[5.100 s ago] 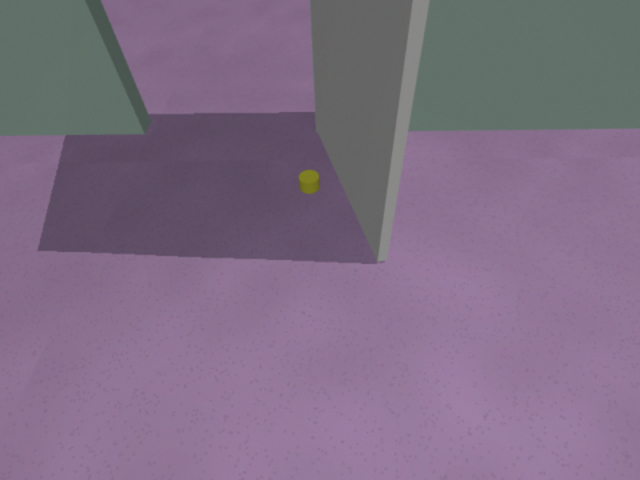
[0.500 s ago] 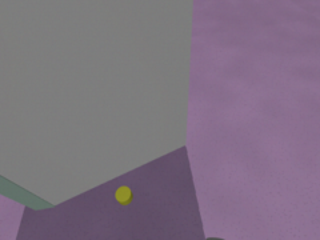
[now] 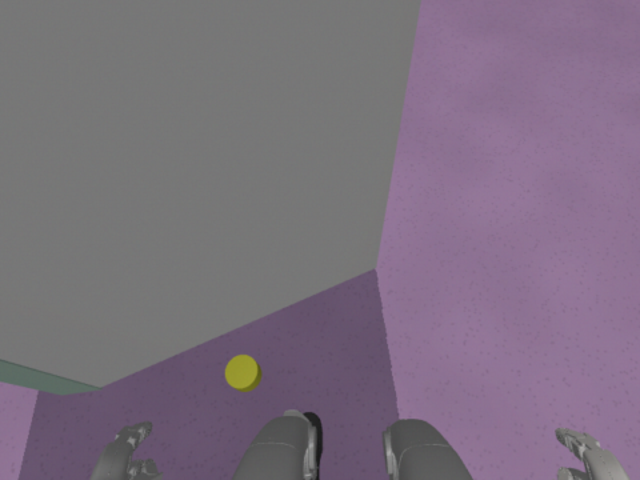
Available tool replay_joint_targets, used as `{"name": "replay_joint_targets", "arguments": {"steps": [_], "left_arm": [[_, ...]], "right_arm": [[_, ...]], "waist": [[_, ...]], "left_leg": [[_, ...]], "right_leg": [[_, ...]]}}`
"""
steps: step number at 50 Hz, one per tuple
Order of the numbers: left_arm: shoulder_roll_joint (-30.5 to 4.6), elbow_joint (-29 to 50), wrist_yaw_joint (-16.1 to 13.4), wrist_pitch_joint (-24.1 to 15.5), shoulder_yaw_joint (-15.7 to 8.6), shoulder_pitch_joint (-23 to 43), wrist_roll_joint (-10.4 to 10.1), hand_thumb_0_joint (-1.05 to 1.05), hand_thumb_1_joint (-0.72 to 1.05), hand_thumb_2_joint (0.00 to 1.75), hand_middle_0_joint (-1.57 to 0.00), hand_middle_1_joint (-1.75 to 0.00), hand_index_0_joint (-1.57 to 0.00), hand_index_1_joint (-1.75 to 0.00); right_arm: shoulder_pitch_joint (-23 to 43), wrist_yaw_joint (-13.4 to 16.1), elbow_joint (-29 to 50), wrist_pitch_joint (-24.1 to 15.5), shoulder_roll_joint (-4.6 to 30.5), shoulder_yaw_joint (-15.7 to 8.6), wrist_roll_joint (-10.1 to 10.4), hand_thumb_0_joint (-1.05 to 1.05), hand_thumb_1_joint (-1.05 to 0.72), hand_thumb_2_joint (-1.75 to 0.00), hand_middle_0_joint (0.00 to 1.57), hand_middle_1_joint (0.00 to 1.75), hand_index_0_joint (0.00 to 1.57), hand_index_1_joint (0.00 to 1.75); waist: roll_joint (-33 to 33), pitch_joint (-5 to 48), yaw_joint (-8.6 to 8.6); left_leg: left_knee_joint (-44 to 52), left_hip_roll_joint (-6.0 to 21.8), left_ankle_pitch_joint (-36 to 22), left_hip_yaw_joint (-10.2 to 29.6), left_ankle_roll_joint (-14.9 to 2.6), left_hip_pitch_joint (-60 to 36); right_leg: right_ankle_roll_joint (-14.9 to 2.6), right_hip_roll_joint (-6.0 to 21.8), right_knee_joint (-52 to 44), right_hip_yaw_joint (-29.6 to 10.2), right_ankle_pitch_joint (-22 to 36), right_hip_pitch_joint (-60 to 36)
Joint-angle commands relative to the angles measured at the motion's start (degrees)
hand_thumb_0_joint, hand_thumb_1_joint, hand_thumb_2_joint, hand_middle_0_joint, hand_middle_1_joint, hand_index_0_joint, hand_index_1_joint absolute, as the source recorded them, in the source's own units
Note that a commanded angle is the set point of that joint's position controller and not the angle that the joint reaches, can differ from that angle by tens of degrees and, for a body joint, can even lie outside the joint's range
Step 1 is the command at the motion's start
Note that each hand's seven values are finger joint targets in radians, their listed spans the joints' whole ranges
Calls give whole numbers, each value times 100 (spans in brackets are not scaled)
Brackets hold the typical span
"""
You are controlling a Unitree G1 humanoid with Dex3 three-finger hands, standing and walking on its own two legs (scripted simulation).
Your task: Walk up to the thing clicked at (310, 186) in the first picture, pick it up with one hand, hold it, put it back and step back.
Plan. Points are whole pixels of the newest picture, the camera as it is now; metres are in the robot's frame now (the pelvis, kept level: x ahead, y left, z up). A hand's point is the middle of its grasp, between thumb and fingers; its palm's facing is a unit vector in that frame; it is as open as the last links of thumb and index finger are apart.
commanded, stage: walk up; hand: left
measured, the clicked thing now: (243, 373) +0.35 +0.30 -0.72
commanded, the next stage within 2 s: none
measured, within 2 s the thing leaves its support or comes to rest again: neither
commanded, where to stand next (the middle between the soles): +0.02 +0.03 m, yaw +1 degrees
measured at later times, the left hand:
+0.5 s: hand out of the picture +0.02 +0.30 -0.11, palm faces +0.06 -0.86 -0.51, open 7.4 cm
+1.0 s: hand out of the picture +0.01 +0.27 -0.14, palm faces +0.06 -0.94 -0.33, open 7.4 cm
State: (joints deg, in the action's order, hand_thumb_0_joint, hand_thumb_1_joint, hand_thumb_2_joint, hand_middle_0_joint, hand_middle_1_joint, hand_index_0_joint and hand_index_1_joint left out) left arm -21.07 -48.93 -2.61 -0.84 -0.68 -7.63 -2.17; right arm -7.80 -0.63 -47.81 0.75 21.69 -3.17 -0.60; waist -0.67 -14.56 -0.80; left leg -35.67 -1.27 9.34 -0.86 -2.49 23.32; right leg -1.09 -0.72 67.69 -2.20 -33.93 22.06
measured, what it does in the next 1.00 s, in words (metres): steps on the spot: right foot, then left foot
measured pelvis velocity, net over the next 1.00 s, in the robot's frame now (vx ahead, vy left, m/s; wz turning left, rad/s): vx -0.04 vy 0.01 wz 0.06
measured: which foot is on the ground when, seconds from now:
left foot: down 0.00-0.20, up 0.22-0.50, down 0.52-1.00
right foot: up 0.00-0.14, down 0.16-1.00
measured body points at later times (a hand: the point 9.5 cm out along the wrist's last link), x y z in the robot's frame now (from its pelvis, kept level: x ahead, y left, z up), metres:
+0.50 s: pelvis -0.04 +0.01 +0.00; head +0.02 -0.03 +0.45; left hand +0.01 +0.34 -0.08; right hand +0.05 -0.31 -0.15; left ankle -0.07 +0.16 -0.70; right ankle +0.01 -0.12 -0.72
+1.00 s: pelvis -0.04 +0.01 +0.02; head -0.03 +0.01 +0.47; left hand +0.00 +0.32 -0.11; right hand +0.08 -0.28 -0.11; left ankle -0.07 +0.16 -0.72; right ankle +0.01 -0.12 -0.72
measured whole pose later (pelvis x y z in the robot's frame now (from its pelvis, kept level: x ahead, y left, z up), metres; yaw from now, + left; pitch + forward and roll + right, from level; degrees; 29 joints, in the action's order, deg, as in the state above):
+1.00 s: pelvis -0.04 +0.01 +0.02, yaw +3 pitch -2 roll +0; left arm -19.3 -61.4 1.1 -1.4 -0.7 -9.1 0.4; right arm -6.8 -0.6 -59.4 -1.0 21.1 -0.3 -0.6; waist -0.8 -2.9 1.5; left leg -30.4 1.4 18.2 2.5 2.0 10.8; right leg 1.3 2.2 30.6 0.6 -12.9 16.2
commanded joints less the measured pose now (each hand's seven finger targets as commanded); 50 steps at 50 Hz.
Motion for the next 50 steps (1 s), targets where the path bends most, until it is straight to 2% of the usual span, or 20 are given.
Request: {"name": "replay_joint_targets", "arguments": {"steps": [1,5,8,9,10,11,12,15,21,23,25,26,28,29,30,33,36,38,42,50], "left_arm": [[-1281,46,-95,29,-437,-1023,16,0,90,90,-20,-30,-20,-30],[-1114,11,-153,-44,-488,-1085,81,0,90,90,-20,-30,-20,-30],[-1253,-166,-163,-101,-585,-1593,252,0,90,90,-20,-30,-20,-30],[-1623,-49,-167,-129,-690,-1458,383,0,90,90,-20,-30,-20,-30],[-2241,200,-155,-130,-817,-920,449,0,90,90,-20,-30,-20,-30],[-2569,372,-190,-116,-872,-543,471,0,90,90,-20,-30,-20,-30],[-2316,404,-210,-139,-864,-386,436,0,90,90,-20,-30,-20,-30],[-1495,446,-165,-178,-714,153,388,0,90,90,-20,-30,-20,-30],[-1292,305,7,-161,-721,-729,541,0,90,90,-20,-30,-20,-30],[-1505,317,74,-93,-760,-820,487,0,90,90,-20,-30,-20,-30],[-1507,280,147,20,-706,-711,332,0,90,90,-20,-30,-20,-30],[-1182,315,150,42,-584,-733,298,0,90,90,-20,-30,-20,-30],[-809,343,129,64,-447,-443,218,0,90,90,-20,-30,-20,-30],[-1334,291,91,47,-567,98,305,0,90,90,-20,-30,-20,-30],[-1404,208,130,21,-564,-64,269,0,90,90,-20,-30,-20,-30],[-1071,-238,202,-107,-482,-762,196,0,90,90,-20,-30,-20,-30],[-1355,-404,143,-189,-524,-524,294,0,90,90,-20,-30,-20,-30],[-1599,-379,178,-193,-455,-111,298,0,90,90,-20,-30,-20,-30],[-1193,-581,265,-140,-323,109,279,0,90,90,-20,-30,-20,-30],[-1117,-932,251,-257,-289,207,216,0,90,90,-20,-30,-20,-30]], "right_arm": [[4,98,515,55,1307,-362,-52,0,-90,-90,20,30,20,30],[24,29,617,181,1308,-389,-153,0,-90,-90,20,30,20,30],[431,8,788,297,1197,-359,-50,0,-90,-90,20,30,20,30],[371,12,847,317,925,-297,-9,0,-90,-90,20,30,20,30],[136,56,810,359,762,-274,1,0,-90,-90,20,30,20,30],[317,161,821,421,1201,-445,-62,0,-90,-90,20,30,20,30],[242,162,744,422,1401,-505,-90,0,-90,-90,20,30,20,30],[-561,55,283,328,1226,-483,37,0,-90,-90,20,30,20,30],[-103,43,216,25,1031,-213,50,0,-90,-90,20,30,20,30],[-193,57,135,-97,1035,-171,13,0,-90,-90,20,30,20,30],[-624,121,-197,-235,993,-182,-67,0,-90,-90,20,30,20,30],[-752,162,-300,-302,1121,-249,-137,0,-90,-90,20,30,20,30],[-318,182,-109,-356,1841,-288,-170,0,-90,-90,20,30,20,30],[-253,154,-218,-328,2100,-341,-66,0,-90,-90,20,30,20,30],[111,141,-160,-311,1849,-292,-72,0,-90,-90,20,30,20,30],[429,124,-163,-329,1221,-40,-14,0,-90,-90,20,30,20,30],[28,103,-300,-255,1076,2,111,0,-90,-90,20,30,20,30],[-217,118,-521,-175,981,-12,83,0,-90,-90,20,30,20,30],[252,52,-633,-236,1253,-48,32,0,-90,-90,20,30,20,30],[282,76,-923,-347,1137,53,47,0,-90,-90,20,30,20,30]], "waist": [[-743,1700,79],[-1177,1892,-8],[-840,2094,389],[276,1816,431],[1439,1389,267],[1367,1272,391],[1120,1072,259],[544,1322,-227],[1528,1967,598],[1874,1895,579],[1428,1747,246],[820,1799,158],[-762,1384,150],[-895,1008,-137],[-841,802,93],[-1134,1120,428],[-458,1522,217],[108,1310,-35],[-185,1084,91],[37,1807,118]], "left_leg": [[950,1280,-1329,1062,-954,-741],[389,1324,-2506,1131,-1164,-843],[-479,982,-1254,978,-667,26],[-1198,335,8,876,-296,901],[-2387,-535,2381,768,169,1439],[-3601,-346,2735,1459,174,1071],[-4014,-182,2471,1588,197,1099],[-4285,-526,1578,1276,309,972],[-1212,-42,2059,386,477,919],[3,14,2203,91,419,194],[1546,-125,673,-175,318,-1109],[1458,152,208,406,225,-1839],[1773,2055,523,3084,-736,-1458],[1840,2348,842,3194,-1223,-273],[1693,2024,744,2609,-1211,-105],[796,840,-461,782,-280,-586],[294,620,-131,668,20,-162],[510,348,1585,523,27,-788],[1335,747,1962,1114,-156,-651],[1222,699,-316,667,12,-1150]], "right_leg": [[-65,162,-588,8,372,-14],[130,142,-1840,414,804,-303],[11,190,-3369,343,2230,-1300],[-291,978,-4135,-974,1927,-1327],[-942,2580,-4854,-3053,2231,-555],[-1739,3203,-5060,-3706,2479,281],[-1875,3092,-4917,-3552,2817,239],[-939,1512,-4094,-923,3589,-392],[-948,1187,-3944,-698,1781,-2438],[-1007,1316,-3658,-665,2375,-2096],[-714,1218,-2951,-321,3415,-1181],[-440,1073,-2294,-197,3293,-429],[107,187,-1898,244,194,971],[47,492,-1569,-105,-90,284],[18,541,-1626,-124,184,37],[-25,321,-3402,298,1925,-635],[-196,606,-3880,-280,3259,-1722],[-505,1260,-4406,-1201,1559,-439],[-141,546,-4261,-359,1013,-361],[-122,763,-4245,-342,3394,-1320]]}}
